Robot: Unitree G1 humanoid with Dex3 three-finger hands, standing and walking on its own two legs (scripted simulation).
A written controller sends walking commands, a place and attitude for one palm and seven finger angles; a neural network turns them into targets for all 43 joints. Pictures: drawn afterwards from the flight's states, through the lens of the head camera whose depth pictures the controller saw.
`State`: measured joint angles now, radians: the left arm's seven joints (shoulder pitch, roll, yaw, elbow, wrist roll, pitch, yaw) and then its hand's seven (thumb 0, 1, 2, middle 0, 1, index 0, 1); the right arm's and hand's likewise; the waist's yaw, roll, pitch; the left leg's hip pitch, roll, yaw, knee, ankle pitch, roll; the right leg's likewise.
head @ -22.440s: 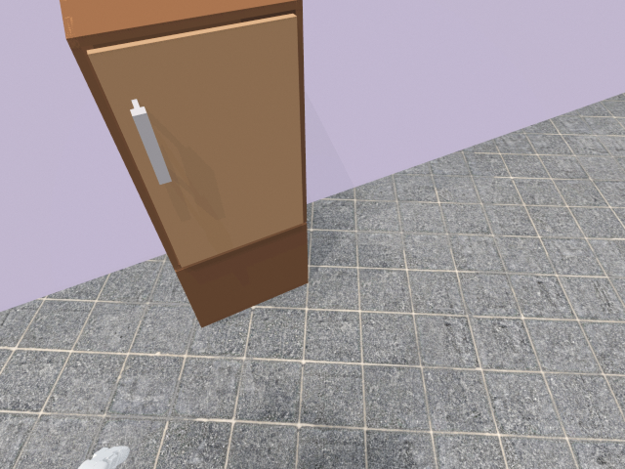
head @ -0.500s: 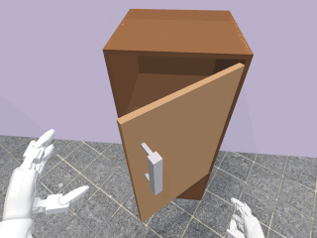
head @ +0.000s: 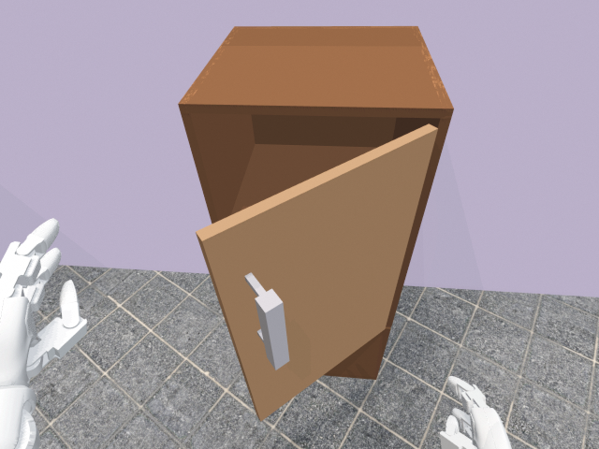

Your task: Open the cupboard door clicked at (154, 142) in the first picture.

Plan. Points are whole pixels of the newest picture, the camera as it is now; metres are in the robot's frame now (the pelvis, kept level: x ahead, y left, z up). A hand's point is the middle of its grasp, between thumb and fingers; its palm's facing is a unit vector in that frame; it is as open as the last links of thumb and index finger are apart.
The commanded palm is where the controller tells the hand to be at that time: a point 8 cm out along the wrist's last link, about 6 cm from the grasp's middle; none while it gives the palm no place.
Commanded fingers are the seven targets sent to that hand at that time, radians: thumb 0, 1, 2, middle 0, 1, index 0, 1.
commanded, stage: draw the hand back to the body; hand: left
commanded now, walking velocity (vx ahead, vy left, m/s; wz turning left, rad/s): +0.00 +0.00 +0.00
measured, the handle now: (265, 321) +0.28 +0.09 +0.03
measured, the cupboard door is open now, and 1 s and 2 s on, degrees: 41 41 41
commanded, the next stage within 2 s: step back with the hand held close in 0.18 s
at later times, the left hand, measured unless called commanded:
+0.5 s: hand (85, 328) +0.18 +0.25 +0.15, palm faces +0.40 -0.79 -0.47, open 7.4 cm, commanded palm +0.12 +0.29 +0.17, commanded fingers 0.00 0.90 0.90 -0.20 -0.30 -0.20 -0.30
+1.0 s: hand out of the picture +0.09 +0.29 +0.15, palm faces +0.45 -0.73 -0.52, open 7.4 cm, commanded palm +0.03 +0.33 +0.17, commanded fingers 0.00 0.90 0.90 -0.20 -0.30 -0.20 -0.30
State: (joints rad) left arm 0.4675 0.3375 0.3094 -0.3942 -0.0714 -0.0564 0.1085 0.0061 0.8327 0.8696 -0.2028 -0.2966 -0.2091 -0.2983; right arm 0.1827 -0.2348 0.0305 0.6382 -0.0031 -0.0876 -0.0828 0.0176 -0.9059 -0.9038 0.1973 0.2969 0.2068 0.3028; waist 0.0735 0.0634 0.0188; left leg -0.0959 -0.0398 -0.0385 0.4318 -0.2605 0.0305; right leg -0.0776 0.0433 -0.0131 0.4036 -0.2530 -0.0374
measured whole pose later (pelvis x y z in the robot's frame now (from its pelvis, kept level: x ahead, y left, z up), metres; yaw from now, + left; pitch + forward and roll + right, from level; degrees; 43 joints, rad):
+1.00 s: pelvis -0.10 +0.02 -0.02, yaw +2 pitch -1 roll -1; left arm 0.51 0.42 0.42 -0.49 0.02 -0.19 0.14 0.01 0.88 0.89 -0.21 -0.30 -0.22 -0.30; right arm 0.22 -0.21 0.00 0.56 0.00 -0.05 -0.09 0.02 -0.90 -0.90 0.20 0.30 0.21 0.30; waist 0.01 0.00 0.03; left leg -0.41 -0.06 -0.01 0.57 -0.17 0.08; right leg -0.30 0.05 0.06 0.60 -0.30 0.00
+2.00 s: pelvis -0.33 +0.01 -0.02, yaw -3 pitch -3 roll +0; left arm 0.57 0.46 0.41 -0.51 -0.03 -0.18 0.15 0.01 0.89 0.89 -0.21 -0.30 -0.21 -0.30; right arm 0.27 -0.19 0.01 0.64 -0.01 -0.14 -0.07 0.02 -0.91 -0.90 0.20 0.30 0.21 0.30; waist -0.06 -0.04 0.01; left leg -0.40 0.00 0.02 0.73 -0.34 0.02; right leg -0.28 0.02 -0.07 0.65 -0.33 -0.05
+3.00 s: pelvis -0.35 +0.05 -0.01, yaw +0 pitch -1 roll +1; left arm 0.26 0.20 -0.02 0.82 0.03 0.06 -0.01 0.01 0.90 0.89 -0.20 -0.29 -0.20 -0.30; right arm 0.17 -0.27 0.00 0.92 -0.03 0.01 0.01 0.01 -0.91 -0.90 0.20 0.30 0.21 0.30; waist -0.03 0.00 0.05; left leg -0.30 0.00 0.04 0.54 -0.23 0.01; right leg -0.32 -0.05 -0.06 0.57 -0.24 0.00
